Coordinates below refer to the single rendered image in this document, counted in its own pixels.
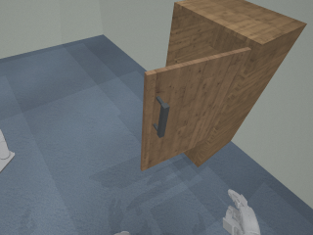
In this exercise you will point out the robot right hand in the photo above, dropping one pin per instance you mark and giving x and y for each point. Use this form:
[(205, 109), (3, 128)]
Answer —
[(241, 221)]

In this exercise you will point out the robot left hand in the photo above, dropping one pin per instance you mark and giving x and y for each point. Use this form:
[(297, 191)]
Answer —
[(5, 155)]

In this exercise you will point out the handle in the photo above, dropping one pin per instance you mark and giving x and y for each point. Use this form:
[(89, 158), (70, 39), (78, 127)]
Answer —
[(163, 116)]

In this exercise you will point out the cupboard door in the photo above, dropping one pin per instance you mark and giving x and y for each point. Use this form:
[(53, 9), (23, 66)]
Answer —
[(196, 92)]

